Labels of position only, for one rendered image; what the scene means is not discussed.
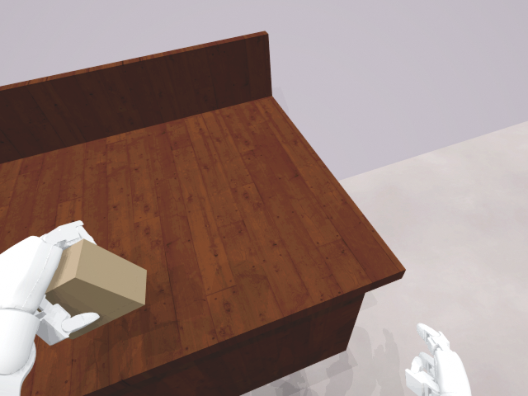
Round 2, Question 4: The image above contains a right robot hand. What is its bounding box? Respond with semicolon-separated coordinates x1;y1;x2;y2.
405;323;472;396

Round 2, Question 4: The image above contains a table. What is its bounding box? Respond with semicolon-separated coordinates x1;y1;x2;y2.
0;31;406;396

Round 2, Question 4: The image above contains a sponge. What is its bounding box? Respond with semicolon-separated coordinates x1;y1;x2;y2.
37;239;147;339

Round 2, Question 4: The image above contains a left robot forearm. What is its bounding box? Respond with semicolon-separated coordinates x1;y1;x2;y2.
0;309;40;396

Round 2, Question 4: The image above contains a left robot hand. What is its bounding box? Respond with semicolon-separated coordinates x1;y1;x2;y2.
0;220;100;346

